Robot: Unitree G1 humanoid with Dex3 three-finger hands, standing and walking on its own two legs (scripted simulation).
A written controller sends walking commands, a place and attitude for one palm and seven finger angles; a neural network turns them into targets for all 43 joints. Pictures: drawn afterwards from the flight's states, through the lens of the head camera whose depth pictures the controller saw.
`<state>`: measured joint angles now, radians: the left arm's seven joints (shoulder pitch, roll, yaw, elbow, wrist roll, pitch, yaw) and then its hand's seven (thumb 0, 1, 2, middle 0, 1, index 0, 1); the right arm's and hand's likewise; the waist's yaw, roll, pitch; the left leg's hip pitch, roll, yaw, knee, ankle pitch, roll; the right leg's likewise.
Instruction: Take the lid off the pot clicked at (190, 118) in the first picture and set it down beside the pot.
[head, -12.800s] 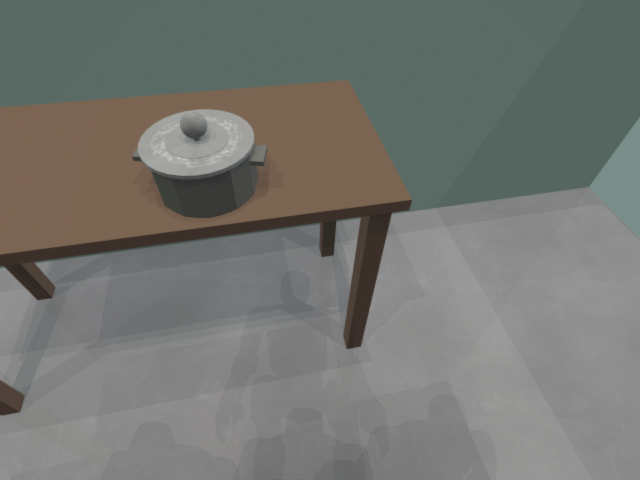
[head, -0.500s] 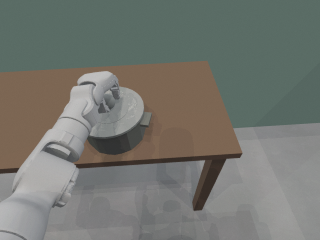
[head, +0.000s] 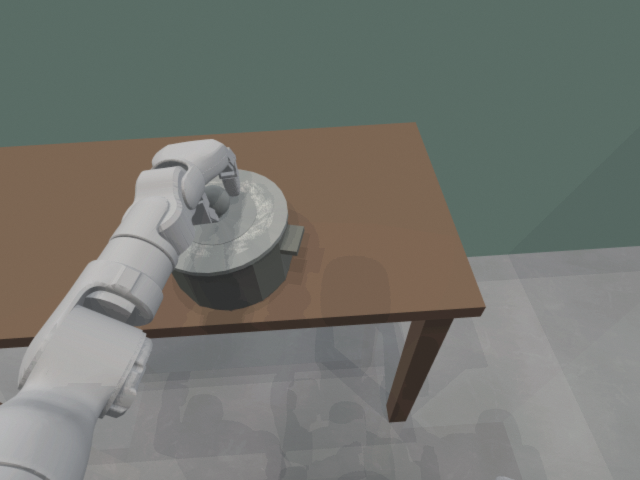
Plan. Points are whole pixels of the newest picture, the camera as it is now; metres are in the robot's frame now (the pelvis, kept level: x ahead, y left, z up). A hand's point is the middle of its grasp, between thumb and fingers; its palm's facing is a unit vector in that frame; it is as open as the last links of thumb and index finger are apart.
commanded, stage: lift the lid straight up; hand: left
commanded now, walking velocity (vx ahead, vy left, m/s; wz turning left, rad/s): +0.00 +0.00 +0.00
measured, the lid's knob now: (213, 201) +0.48 +0.15 +0.09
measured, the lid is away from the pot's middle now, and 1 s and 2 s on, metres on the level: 0.00 0.00 0.02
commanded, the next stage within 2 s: move the lid sideways beside the pot in 1.70 s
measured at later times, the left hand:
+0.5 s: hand (194, 175) +0.45 +0.15 +0.16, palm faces -0.29 -0.08 -0.95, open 7.6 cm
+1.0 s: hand (190, 148) +0.45 +0.14 +0.20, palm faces -0.27 -0.08 -0.96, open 7.6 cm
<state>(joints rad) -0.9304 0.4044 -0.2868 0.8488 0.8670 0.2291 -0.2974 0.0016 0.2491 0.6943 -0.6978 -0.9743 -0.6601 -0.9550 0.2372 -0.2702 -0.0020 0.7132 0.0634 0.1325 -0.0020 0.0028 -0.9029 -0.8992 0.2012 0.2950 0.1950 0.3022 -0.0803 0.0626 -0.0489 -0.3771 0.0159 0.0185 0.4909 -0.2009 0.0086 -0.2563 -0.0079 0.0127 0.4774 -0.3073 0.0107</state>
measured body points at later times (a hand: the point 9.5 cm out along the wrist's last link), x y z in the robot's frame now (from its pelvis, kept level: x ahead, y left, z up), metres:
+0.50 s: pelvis +0.00 +0.00 +0.00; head +0.01 -0.02 +0.45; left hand +0.46 +0.15 +0.21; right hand +0.10 -0.26 -0.13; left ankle +0.03 +0.12 -0.74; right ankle -0.04 -0.13 -0.74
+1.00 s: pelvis -0.01 +0.00 +0.00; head +0.00 -0.03 +0.45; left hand +0.46 +0.14 +0.26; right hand +0.10 -0.25 -0.13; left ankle +0.03 +0.12 -0.74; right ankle -0.04 -0.13 -0.74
